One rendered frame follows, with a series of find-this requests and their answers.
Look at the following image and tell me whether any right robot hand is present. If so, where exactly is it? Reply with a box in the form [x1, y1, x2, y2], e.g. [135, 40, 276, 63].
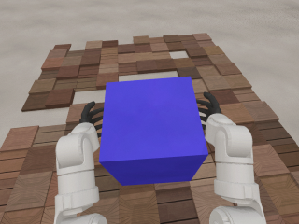
[196, 91, 221, 130]

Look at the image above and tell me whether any carton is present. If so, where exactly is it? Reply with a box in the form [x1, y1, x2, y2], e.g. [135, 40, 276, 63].
[99, 76, 208, 186]

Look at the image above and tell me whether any left robot hand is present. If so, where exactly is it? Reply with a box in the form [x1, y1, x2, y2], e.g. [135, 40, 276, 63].
[79, 101, 104, 138]

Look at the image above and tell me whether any robot right upper arm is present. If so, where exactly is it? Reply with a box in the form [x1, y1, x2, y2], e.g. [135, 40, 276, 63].
[209, 206, 265, 224]

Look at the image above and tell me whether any robot left forearm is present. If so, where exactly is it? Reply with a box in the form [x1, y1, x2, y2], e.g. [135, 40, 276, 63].
[53, 122, 100, 224]

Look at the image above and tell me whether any robot left upper arm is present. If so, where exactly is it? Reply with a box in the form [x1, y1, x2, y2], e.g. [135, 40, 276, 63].
[60, 213, 107, 224]

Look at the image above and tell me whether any robot right forearm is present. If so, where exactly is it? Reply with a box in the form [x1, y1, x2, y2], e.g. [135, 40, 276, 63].
[205, 113, 267, 224]

